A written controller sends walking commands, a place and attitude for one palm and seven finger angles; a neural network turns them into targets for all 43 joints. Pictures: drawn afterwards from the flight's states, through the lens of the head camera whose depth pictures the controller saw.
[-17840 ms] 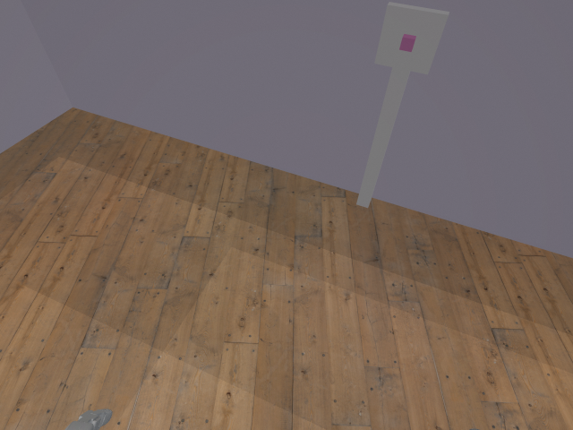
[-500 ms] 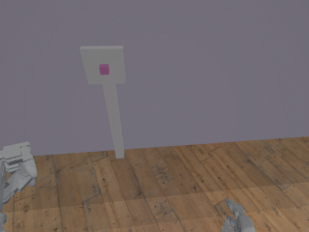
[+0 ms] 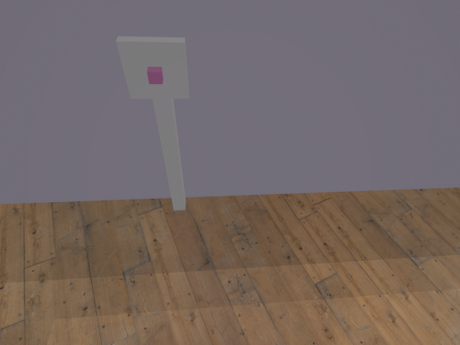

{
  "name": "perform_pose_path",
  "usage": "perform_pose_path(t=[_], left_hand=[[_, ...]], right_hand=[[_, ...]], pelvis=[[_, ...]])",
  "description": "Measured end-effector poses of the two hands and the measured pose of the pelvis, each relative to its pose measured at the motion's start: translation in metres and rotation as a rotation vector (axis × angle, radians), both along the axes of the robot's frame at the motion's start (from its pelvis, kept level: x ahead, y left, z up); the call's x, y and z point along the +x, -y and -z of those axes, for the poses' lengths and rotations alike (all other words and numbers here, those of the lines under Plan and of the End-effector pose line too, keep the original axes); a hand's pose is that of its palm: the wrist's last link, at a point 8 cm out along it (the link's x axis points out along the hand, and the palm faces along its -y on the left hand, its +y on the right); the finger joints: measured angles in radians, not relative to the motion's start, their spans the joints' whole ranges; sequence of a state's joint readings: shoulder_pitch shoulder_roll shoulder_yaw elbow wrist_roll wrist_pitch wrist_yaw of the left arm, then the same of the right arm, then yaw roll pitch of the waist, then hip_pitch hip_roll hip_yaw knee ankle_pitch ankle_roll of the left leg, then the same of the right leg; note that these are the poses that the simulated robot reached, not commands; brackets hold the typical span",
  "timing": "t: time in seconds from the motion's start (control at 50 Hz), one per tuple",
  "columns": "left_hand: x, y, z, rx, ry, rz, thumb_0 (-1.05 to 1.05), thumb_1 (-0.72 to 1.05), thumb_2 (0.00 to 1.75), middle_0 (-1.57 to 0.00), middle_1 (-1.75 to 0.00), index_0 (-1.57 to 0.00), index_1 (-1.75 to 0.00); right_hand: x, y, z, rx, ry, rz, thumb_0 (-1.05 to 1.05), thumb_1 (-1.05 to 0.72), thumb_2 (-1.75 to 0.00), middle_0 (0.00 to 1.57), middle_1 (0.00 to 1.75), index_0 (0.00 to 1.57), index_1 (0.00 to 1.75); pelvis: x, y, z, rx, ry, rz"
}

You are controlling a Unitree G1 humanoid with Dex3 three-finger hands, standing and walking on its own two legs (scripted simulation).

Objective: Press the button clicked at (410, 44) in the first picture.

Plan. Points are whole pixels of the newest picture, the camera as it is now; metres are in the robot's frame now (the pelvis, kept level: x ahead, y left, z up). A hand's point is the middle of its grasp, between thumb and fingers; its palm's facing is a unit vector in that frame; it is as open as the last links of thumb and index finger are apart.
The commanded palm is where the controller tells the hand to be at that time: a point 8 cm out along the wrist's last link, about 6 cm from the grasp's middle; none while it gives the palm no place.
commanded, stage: let the arm hang, fingers relaxed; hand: left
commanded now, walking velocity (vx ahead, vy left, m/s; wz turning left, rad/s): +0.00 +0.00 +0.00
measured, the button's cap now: (155, 74) +0.78 +0.27 +0.03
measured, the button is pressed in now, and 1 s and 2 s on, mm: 0 0 0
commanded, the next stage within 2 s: stand and wait in 0.68 s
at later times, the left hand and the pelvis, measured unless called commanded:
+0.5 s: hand out of the picture +0.04 +0.18 -0.17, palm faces +0.00 -0.97 -0.23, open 7.3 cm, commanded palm none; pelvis +0.01 -0.01 +0.00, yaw -1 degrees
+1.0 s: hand out of the picture +0.05 +0.20 -0.16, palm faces -0.01 -0.96 -0.27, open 7.4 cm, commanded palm none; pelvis +0.02 -0.01 +0.01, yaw -1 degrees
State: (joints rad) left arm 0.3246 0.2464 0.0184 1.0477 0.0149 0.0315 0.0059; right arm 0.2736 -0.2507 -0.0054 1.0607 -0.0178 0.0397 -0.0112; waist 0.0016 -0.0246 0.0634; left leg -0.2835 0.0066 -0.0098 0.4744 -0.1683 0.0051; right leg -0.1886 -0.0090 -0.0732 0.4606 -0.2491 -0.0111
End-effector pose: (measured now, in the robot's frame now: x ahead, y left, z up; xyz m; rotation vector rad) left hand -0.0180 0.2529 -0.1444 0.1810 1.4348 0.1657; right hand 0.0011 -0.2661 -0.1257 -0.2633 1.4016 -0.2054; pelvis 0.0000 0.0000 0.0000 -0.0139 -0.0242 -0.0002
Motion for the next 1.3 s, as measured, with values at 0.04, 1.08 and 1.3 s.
perform_pose_path(t=[0.04,1.08,1.3], left_hand=[[-0.016,-0.004,-0.003,0.012,-0.054,-0.008,0.02,0.9,0.9,-0.74,-0.92,-0.73,-0.94],[0.071,0.006,-0.017,0.055,0.073,0.039,0.01,0.9,0.9,-0.2,-0.3,-0.2,-0.3],[0.089,0.002,-0.02,0.058,0.111,0.056,0.01,0.9,0.9,-0.2,-0.3,-0.2,-0.3]], right_hand=[[-0.013,-0.004,0.003,0.015,-0.042,0.017,0.01,-0.91,-0.9,0.2,0.3,0.2,0.3],[0.046,0.002,0.01,0.058,0.055,0.035,0.01,-0.9,-0.9,0.2,0.3,0.2,0.3],[0.065,0.007,0.006,0.044,0.094,0.022,0.01,-0.9,-0.9,0.2,0.3,0.2,0.3]], pelvis=[[0.001,0.001,-0.001,0.0,0.001,0.0],[0.026,0.014,-0.007,0.013,0.009,0.024],[0.03,0.013,-0.008,0.014,0.007,0.028]])
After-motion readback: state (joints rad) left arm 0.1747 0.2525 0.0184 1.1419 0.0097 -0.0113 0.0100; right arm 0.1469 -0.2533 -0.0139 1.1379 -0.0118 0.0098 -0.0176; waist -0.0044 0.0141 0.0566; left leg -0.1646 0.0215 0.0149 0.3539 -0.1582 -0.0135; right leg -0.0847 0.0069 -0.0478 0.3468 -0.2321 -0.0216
